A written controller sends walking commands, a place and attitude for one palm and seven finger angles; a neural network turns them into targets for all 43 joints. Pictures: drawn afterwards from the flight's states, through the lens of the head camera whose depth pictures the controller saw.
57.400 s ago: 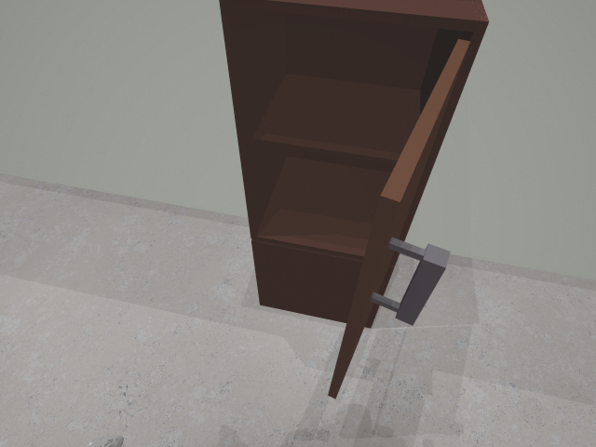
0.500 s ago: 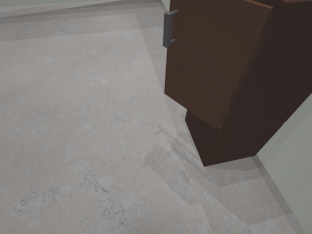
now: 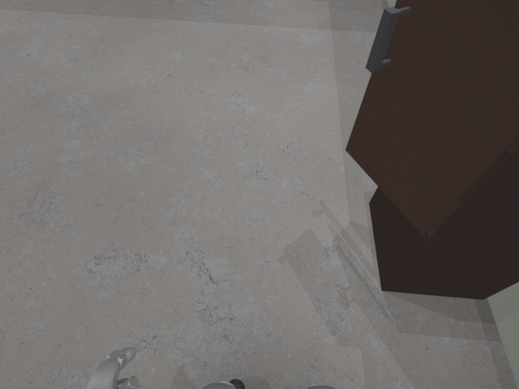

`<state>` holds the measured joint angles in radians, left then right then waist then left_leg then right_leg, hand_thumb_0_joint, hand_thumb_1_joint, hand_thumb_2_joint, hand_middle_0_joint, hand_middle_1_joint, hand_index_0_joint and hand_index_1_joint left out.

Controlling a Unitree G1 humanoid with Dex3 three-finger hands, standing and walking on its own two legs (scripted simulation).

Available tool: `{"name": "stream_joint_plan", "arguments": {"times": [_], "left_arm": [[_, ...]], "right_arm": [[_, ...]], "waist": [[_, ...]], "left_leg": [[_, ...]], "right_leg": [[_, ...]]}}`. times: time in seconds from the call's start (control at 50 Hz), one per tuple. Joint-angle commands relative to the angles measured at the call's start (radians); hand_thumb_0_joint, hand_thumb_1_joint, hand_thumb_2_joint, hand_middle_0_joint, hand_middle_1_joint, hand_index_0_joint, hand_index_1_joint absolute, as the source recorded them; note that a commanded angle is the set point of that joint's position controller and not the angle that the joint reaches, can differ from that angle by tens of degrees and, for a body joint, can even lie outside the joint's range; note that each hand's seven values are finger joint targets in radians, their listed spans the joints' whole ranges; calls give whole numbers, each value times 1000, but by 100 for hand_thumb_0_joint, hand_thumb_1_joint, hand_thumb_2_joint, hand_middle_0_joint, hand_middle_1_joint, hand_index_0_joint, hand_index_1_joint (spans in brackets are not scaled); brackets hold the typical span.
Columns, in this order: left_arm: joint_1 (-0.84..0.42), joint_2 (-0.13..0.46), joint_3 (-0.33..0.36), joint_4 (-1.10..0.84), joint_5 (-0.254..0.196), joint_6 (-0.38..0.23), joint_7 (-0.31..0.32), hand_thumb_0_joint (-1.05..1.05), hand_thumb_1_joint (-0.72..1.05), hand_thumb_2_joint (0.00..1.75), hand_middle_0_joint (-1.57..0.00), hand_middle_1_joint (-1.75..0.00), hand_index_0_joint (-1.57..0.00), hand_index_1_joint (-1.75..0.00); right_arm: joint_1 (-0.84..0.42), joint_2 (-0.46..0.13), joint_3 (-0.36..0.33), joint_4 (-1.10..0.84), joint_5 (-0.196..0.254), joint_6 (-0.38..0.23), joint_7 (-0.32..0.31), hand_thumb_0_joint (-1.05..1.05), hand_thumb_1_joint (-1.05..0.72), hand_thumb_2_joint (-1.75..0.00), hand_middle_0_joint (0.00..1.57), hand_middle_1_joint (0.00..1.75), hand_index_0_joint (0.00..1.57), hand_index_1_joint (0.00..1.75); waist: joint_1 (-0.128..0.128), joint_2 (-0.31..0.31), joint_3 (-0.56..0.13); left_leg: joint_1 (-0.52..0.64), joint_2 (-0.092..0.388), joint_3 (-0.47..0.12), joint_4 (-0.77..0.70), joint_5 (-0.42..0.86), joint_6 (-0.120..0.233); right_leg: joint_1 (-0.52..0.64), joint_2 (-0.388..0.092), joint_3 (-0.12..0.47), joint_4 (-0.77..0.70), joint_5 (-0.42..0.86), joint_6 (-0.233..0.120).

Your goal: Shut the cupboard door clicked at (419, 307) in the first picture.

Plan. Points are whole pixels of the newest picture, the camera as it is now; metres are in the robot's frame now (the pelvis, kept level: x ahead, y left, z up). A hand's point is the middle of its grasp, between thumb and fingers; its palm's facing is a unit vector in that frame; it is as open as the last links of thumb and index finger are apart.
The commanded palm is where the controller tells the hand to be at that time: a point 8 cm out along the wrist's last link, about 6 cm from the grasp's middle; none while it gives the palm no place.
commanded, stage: walk to a spot facing it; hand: left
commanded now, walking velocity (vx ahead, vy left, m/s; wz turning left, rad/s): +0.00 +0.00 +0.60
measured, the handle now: (388, 40) +0.83 -0.29 +0.08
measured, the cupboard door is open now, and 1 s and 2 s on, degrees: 32 32 32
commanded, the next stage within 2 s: turn to face it in 1.66 s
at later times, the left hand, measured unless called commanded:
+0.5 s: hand out of the picture -0.04 +0.21 -0.19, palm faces +0.35 -0.90 -0.26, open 7.4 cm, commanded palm none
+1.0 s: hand out of the picture +0.02 +0.18 -0.15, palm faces +0.62 -0.75 -0.23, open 7.3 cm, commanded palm none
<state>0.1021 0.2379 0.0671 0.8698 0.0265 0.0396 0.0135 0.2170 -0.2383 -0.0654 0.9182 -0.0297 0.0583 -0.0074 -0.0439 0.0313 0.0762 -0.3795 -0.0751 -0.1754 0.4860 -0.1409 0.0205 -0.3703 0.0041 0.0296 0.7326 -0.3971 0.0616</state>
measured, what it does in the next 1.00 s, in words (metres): walks ahead, turning left: right foot, then left foot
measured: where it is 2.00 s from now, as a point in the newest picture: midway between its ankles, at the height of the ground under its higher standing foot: (173, 334)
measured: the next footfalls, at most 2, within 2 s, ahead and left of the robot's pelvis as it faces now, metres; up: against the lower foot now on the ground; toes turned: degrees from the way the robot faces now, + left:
right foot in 0.04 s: +0.03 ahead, -0.14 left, +0.00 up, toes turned +4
left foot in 0.40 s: +0.00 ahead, +0.12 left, +0.00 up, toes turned +21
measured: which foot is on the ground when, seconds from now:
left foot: down 0.00-0.04, up 0.06-0.38, down 0.40-0.76, up 0.78-1.00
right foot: up 0.00-0.02, down 0.04-0.40, up 0.42-0.74, down 0.76-1.00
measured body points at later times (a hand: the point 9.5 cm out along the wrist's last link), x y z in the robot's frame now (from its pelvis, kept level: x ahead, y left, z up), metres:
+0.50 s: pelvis +0.00 +0.00 -0.01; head +0.05 +0.04 +0.43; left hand -0.06 +0.26 -0.17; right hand +0.20 -0.20 -0.14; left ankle -0.04 +0.10 -0.74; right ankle +0.00 -0.15 -0.69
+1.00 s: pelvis +0.10 +0.01 +0.01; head +0.14 +0.02 +0.46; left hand -0.01 +0.22 -0.13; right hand +0.30 -0.16 -0.14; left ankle +0.03 +0.14 -0.65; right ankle +0.13 -0.10 -0.74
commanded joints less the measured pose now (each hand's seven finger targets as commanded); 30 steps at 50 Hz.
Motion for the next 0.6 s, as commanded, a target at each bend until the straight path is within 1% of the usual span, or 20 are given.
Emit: {"name": "stream_joint_plan", "arguments": {"times": [0.0, 0.02, 0.04, 0.06, 0.08, 0.1, 0.14, 0.22, 0.28, 0.32, 0.34, 0.36, 0.38, 0.4, 0.42, 0.44, 0.46, 0.48, 0.5, 0.58], "left_arm": [[209, 168, 49, -31, 2, -26, 19, 0, 90, 90, -20, -30, -20, -30], [190, 250, 63, -51, 16, -32, 25, 0, 90, 90, -20, -30, -20, -30], [90, 239, 43, -75, 4, -24, 27, 0, 90, 90, -20, -30, -20, -30], [43, 188, 41, -86, 3, -34, 28, 0, 90, 90, -20, -30, -20, -30], [3, 157, 34, -92, 1, -35, 31, 0, 90, 90, -20, -30, -20, -30], [-11, 130, 23, -91, 2, -40, 28, 0, 90, 90, -20, -30, -20, -30], [59, 134, 24, -74, 3, -50, 29, 0, 90, 90, -20, -30, -20, -30], [203, 178, 43, -34, 6, -49, 28, 0, 90, 90, -20, -30, -20, -30], [224, 194, 52, -26, 10, -45, 26, 0, 90, 90, -20, -30, -20, -30], [215, 197, 56, -27, 7, -42, 24, 0, 90, 90, -20, -30, -20, -30], [205, 197, 57, -29, 0, -41, 22, 0, 90, 90, -20, -30, -20, -30], [206, 174, 53, -40, -10, -38, 18, 0, 90, 90, -20, -30, -20, -30], [203, 110, 35, -76, -13, -34, 10, 0, 90, 90, -20, -30, -20, -30], [129, 86, 19, -119, -4, -25, 15, 0, 90, 90, -20, -30, -20, -30], [58, 91, 23, -120, -3, -13, 22, 0, 90, 90, -20, -30, -20, -30], [36, 90, 28, -111, -5, -13, 19, 0, 90, 90, -20, -30, -20, -30], [40, 96, 30, -98, -5, -12, 10, 0, 90, 90, -20, -30, -20, -30], [52, 94, 31, -89, -2, -16, -2, 0, 90, 90, -20, -30, -20, -30], [63, 91, 32, -79, -2, -18, -10, 0, 90, 90, -20, -30, -20, -30], [40, 90, 29, -89, 2, -31, -30, 0, 90, 90, -20, -30, -20, -30]], "right_arm": [[-31, -125, -56, -97, 15, -9, 3, 0, -90, -90, 20, 30, 20, 30], [-15, -68, -49, -114, 17, -13, 6, 0, -90, -90, 20, 30, 20, 30], [-18, -110, -55, -112, -2, -10, 11, 0, -90, -90, 20, 30, 20, 30], [8, -106, -57, -98, -4, 0, 15, 0, -90, -90, 20, 30, 20, 30], [25, -106, -56, -87, -1, 3, 20, 0, -90, -90, 20, 30, 20, 30], [13, -100, -49, -85, 1, 1, 28, 0, -90, -90, 20, 30, 20, 30], [-26, -81, -36, -96, 10, -2, 32, 0, -90, -90, 20, 30, 20, 30], [-123, -46, -14, -121, 15, -7, 36, 0, -90, -90, 20, 30, 20, 30], [-137, -47, -10, -130, 22, -12, 37, 0, -90, -90, 20, 30, 20, 30], [-98, -55, -10, -117, 21, -19, 34, 0, -90, -90, 20, 30, 20, 30], [-55, -72, -14, -104, 18, -23, 32, 0, -90, -90, 20, 30, 20, 30], [12, -131, -27, -87, 12, -33, 31, 0, -90, -90, 20, 30, 20, 30], [56, -243, -57, -85, 6, -36, 26, 0, -90, -90, 20, 30, 20, 30], [121, -277, -64, -64, 9, -25, 19, 0, -90, -90, 20, 30, 20, 30], [134, -253, -58, -55, 2, -29, 3, 0, -90, -90, 20, 30, 20, 30], [97, -227, -48, -64, -2, -33, -8, 0, -90, -90, 20, 30, 20, 30], [45, -201, -37, -81, -4, -35, -11, 0, -90, -90, 20, 30, 20, 30], [24, -190, -31, -89, -3, -41, -11, 0, -90, -90, 20, 30, 20, 30], [4, -193, -31, -96, -4, -44, -10, 0, -90, -90, 20, 30, 20, 30], [17, -199, -34, -91, -5, -53, -4, 0, -90, -90, 20, 30, 20, 30]], "waist": [[84, -21, -130], [83, -284, -105], [44, -205, -52], [9, -199, -53], [-13, -218, -54], [-20, -224, -12], [6, -212, -40], [79, -221, -95], [86, -284, -98], [64, -270, -120], [35, -241, -136], [-1, -106, -201], [-24, 207, -237], [-62, 225, -214], [-77, 191, -187], [-58, 208, -144], [-34, 185, -106], [-17, 146, -105], [-5, 141, -89], [-4, 124, -48]], "left_leg": [[-184, 69, -155, 34, -247, 14], [-308, -66, 63, 359, -378, -65], [-250, -5, 65, 607, -422, -53], [-234, 30, 55, 724, -368, -48], [-234, 57, 71, 768, -332, -53], [-234, 80, 104, 775, -285, -64], [-221, 83, 150, 693, -287, -80], [-159, 73, 231, 441, -333, -78], [-86, 70, 256, 301, -342, -60], [8, 56, 277, 142, -258, -51], [116, 52, 274, 22, -155, -42], [323, 128, 198, -73, 95, -14], [516, 401, -135, -65, 478, 109], [447, 500, -194, -70, 616, 213], [392, 451, -201, -80, 508, 212], [340, 406, -177, -91, 388, 190], [292, 364, -151, -114, 241, 171], [281, 330, -135, -129, 110, 156], [268, 313, -131, -151, 8, 152], [213, 279, -161, -206, -269, 157]], "right_leg": [[349, -115, 111, -415, 8, -68], [323, -412, 459, -565, -132, -198], [129, -482, 404, -561, -73, -241], [85, -410, 360, -528, -44, -232], [93, -369, 268, -492, 60, -218], [107, -316, 142, -438, 239, -206], [207, -303, 39, -361, 547, -199], [368, -317, -22, -275, 811, -179], [368, -336, -38, -245, 835, -172], [352, -329, -72, -183, 827, -142], [300, -314, -109, -114, 793, -107], [161, -280, -161, 33, 633, -56], [-136, -144, -200, 242, -11, 15], [-198, -118, -114, 341, -289, 8], [-229, -120, -53, 395, -239, 5], [-239, -124, -33, 412, -178, 5], [-235, -123, -26, 410, -115, 7], [-222, -110, -34, 383, -76, 7], [-225, -103, -41, 351, -52, 9], [-185, -73, -67, 169, -27, 6]]}}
